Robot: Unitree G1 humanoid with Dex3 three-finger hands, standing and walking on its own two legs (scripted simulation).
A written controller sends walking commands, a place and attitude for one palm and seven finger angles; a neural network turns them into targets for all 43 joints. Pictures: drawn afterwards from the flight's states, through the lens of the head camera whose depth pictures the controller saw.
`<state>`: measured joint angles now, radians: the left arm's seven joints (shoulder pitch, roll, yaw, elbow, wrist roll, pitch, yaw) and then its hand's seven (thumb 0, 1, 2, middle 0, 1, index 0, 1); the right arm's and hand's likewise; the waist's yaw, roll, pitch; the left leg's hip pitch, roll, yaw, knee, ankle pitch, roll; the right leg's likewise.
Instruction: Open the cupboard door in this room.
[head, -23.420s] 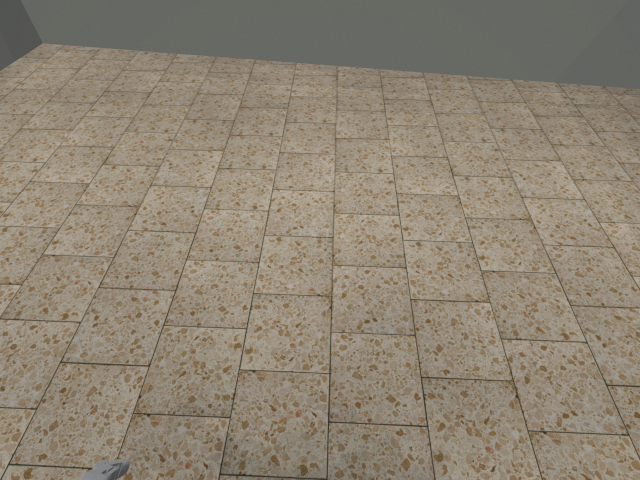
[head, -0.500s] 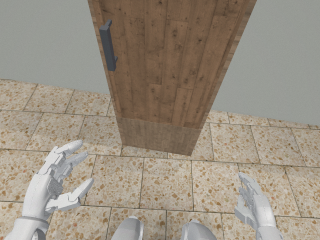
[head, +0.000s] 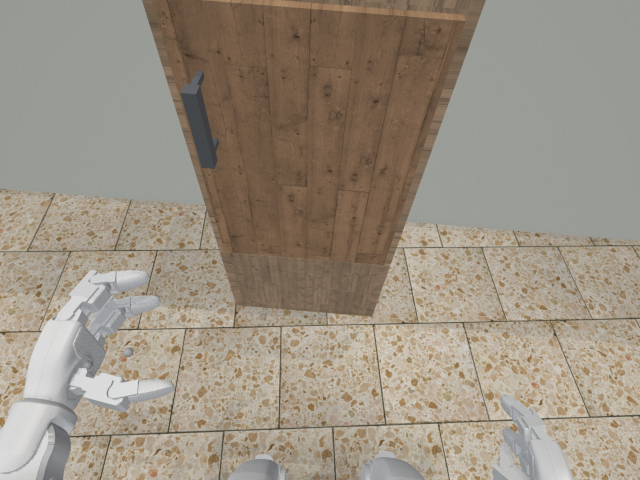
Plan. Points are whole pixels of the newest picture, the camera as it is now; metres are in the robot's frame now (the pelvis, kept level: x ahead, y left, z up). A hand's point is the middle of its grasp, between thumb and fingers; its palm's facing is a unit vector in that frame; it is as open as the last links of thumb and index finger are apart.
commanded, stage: raise the hand with hooked fingers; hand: left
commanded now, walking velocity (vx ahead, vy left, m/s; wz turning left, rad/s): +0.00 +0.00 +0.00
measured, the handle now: (204, 121) +0.61 +0.22 +0.07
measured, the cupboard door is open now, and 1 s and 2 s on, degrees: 0 0 0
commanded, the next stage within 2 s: move the hooked fingers beside the handle in 1.02 s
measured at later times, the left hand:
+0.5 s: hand (82, 293) +0.30 +0.28 +0.08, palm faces +0.00 -1.00 -0.05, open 13.9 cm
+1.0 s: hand (87, 288) +0.30 +0.27 +0.09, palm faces +0.00 -1.00 -0.04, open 14.0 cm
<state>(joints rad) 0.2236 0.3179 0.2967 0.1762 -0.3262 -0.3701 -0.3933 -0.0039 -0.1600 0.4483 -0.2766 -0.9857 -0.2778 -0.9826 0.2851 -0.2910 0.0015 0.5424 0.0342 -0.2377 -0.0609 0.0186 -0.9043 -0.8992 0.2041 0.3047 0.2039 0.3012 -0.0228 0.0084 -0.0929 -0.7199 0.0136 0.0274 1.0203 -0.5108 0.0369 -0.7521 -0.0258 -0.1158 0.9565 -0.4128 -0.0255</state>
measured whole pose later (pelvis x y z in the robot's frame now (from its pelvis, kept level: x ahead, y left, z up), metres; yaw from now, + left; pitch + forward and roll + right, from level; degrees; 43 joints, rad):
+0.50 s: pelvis +0.01 +0.00 +0.02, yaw +0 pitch +10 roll -2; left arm -0.03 0.42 0.42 0.41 -0.35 -0.28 -0.53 -0.02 -0.49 0.31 -0.30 -1.20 -0.30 -1.20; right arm 0.27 -0.27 0.06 0.56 0.03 -0.20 -0.07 0.02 -0.90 -0.90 0.21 0.31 0.21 0.30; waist 0.00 0.02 -0.07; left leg -0.61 0.01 0.02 0.91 -0.48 0.04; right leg -0.64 -0.02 -0.12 0.84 -0.38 -0.02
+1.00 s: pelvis +0.01 +0.00 +0.02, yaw +0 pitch +10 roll -2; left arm -0.06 0.42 0.44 0.48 -0.36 -0.31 -0.55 -0.02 -0.50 0.30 -0.30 -1.20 -0.30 -1.20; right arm 0.29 -0.28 0.05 0.56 0.03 -0.19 -0.07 0.02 -0.90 -0.90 0.21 0.30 0.21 0.30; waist -0.02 0.02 -0.07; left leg -0.59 0.01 0.03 0.88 -0.46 0.03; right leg -0.62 -0.01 -0.11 0.81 -0.36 -0.02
